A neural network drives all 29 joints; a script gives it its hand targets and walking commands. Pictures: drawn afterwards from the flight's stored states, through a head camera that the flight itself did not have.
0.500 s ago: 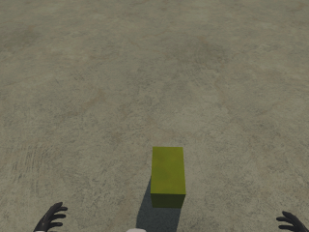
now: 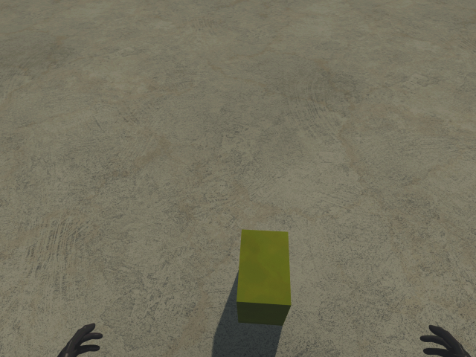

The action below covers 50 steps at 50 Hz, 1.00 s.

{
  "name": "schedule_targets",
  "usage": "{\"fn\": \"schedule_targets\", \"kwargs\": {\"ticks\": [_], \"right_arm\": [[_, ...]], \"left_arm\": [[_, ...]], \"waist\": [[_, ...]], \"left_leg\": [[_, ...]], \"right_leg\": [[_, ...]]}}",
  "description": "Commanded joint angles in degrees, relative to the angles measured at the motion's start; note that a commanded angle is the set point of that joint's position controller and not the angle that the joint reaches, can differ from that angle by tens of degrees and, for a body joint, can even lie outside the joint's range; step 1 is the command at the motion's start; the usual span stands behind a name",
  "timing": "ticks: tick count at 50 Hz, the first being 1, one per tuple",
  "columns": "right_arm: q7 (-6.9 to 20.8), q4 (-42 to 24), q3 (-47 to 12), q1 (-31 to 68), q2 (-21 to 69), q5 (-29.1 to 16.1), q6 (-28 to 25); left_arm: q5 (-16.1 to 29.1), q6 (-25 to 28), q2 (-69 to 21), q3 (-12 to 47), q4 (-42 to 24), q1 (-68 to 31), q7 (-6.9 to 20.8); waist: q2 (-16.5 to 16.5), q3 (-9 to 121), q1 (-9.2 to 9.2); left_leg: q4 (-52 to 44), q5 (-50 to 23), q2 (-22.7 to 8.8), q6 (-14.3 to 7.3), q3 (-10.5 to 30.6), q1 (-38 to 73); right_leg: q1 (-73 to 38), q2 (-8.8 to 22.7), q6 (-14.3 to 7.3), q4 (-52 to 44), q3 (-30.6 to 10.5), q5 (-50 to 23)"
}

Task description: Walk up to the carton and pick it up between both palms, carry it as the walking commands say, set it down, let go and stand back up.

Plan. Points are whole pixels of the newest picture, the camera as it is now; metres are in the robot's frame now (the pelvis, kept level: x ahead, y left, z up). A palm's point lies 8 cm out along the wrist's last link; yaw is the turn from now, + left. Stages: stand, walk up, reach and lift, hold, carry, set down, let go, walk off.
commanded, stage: walk up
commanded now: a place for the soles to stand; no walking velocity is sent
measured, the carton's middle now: (262, 278) +0.46 -0.03 -0.63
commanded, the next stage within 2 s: reach and lift in 0.40 s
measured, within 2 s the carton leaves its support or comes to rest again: neither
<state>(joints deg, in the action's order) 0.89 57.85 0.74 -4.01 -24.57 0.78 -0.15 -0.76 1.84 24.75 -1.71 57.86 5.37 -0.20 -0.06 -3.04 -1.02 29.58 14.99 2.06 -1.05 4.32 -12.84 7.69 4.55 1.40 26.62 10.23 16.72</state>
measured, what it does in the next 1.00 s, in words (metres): stands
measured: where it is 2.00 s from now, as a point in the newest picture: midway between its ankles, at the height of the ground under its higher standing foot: outside the picture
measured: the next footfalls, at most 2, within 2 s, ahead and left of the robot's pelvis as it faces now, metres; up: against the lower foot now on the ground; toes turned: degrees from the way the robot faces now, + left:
none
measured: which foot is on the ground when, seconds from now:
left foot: down 0.00-1.00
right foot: down 0.00-1.00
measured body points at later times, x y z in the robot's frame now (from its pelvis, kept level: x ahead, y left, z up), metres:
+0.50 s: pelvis -0.01 +0.00 +0.00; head +0.05 +0.00 +0.44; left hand +0.15 +0.32 -0.09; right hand +0.16 -0.31 -0.09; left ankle +0.01 +0.11 -0.74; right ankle -0.03 -0.13 -0.74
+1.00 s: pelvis -0.04 -0.01 -0.05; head +0.11 -0.02 +0.38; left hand +0.24 +0.27 -0.14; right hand +0.25 -0.27 -0.14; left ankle +0.01 +0.11 -0.74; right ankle -0.03 -0.13 -0.74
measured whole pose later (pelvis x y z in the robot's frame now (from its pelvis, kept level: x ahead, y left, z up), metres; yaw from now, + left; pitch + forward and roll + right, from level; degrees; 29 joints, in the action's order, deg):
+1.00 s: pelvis -0.04 -0.01 -0.05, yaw -7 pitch +15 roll +0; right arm -1.6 35.0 6.6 17.9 -15.1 2.5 15.9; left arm 0.4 -12.7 19.3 -12.2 34.5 -12.6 2.9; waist 1.3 -4.8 -4.4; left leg 49.8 19.8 -1.0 0.8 -0.3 -44.7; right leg 43.8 1.0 -0.1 50.6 1.5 21.5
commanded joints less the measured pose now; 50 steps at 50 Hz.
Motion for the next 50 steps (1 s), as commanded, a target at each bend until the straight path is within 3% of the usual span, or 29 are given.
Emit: {"fn": "schedule_targets", "kwargs": {"ticks": [1,11,20,21,22,23,25,27,31,33,40,50], "right_arm": [[-0.2,-2.4,2.2,1.8,-10.6,0.0,-0.1],[0.0,-2.9,2.1,2.2,-10.9,0.3,0.1],[0.0,-3.5,2.2,1.4,-10.6,0.4,0.2],[1.8,-23.6,8.6,7.0,-3.2,1.9,2.2],[2.7,-26.7,8.4,4.8,-4.4,3.5,5.0],[3.2,-26.2,9.1,3.6,-4.9,4.9,7.4],[3.6,-23.9,10.7,0.7,-5.6,5.6,10.8],[3.2,-25.1,11.2,1.5,-4.7,6.5,12.1],[2.2,-30.8,7.3,6.8,-1.5,4.3,11.7],[1.4,-32.2,6.4,8.8,-0.4,3.1,12.0],[-1.6,-30.9,6.8,13.3,1.3,2.2,12.9],[-2.8,-26.8,7.9,30.8,2.6,1.5,16.1]], "left_arm": [[0.0,0.4,10.9,-2.3,-2.6,-2.2,-0.4],[-0.2,-0.1,10.3,-2.5,-2.7,-2.8,-0.3],[-0.3,-0.2,10.8,-3.0,-3.2,-2.8,-0.3],[0.6,-3.8,1.6,-4.9,-23.3,-10.6,0.5],[-1.1,-5.7,3.7,-6.3,-28.5,-6.7,1.2],[-3.0,-7.5,5.3,-9.0,-29.2,-4.8,1.4],[-4.3,-11.1,3.6,-10.3,-28.4,-0.7,1.5],[-4.6,-13.0,2.3,-11.7,-28.9,-0.2,1.6],[-3.9,-12.2,4.2,-14.2,-28.7,-2.7,2.2],[-3.1,-11.8,4.2,-14.2,-28.5,-4.2,2.5],[-1.1,-11.4,3.9,-13.4,-27.5,-10.3,3.2],[1.7,-14.7,2.8,-12.2,-28.9,-26.3,2.7]], "waist": [[-0.3,5.2,0.41],[-1.2,4.7,0.19],[-0.1,4.6,0.26],[2.5,-1.7,3.24],[-1.2,-3.1,-0.44],[-3.1,-1.3,-2.14],[-4.4,0.9,-0.26],[-2.8,3.7,-0.47],[0.3,10.9,-5.26],[1.4,12.5,-6.15],[2.0,20.2,-4.73],[0.8,24.6,-2.75]], "left_leg": [[-3.8,-17.6,-5.1,-2.8,5.4,-2.2],[-5.9,-15.3,-5.6,-3.1,7.2,-3.4],[-4.5,-16.2,-4.7,-2.6,5.7,-3.3],[-6.2,-8.2,-0.8,3.0,-2.0,-9.7],[-5.6,-8.5,-1.8,3.0,-2.1,-11.8],[-6.4,-8.0,-2.8,2.6,-2.7,-13.9],[-6.5,-4.2,-1.8,3.0,-5.0,-13.1],[-4.4,-4.8,-0.6,3.1,-5.7,-9.5],[1.7,-11.4,-0.4,2.0,-6.4,-10.0],[4.6,-14.3,-0.3,1.7,-6.6,-12.6],[12.7,-21.4,0.6,2.6,-6.5,-19.7],[16.4,-11.1,-0.1,2.8,-6.1,-25.1]], "right_leg": [[-5.1,4.8,-4.1,-3.4,-7.1,-9.0],[-5.6,3.9,-3.9,-3.4,-6.6,-5.2],[-6.2,5.1,-4.5,-4.1,-7.0,-6.5],[8.6,-7.5,-2.1,1.1,-5.1,-7.7],[5.7,-7.7,-1.5,2.6,-5.5,-7.1],[3.0,-7.4,-0.5,3.2,-5.9,-7.4],[0.0,-7.3,-0.2,3.0,-6.4,-6.1],[0.6,-6.5,-0.5,2.7,-7.9,-4.7],[-0.3,-6.2,0.6,6.2,-11.0,-8.9],[1.3,-6.3,0.9,8.7,-12.1,-12.3],[9.9,-5.8,1.0,16.3,-13.3,-21.6],[21.6,-5.9,0.3,19.7,-11.9,-8.6]]}}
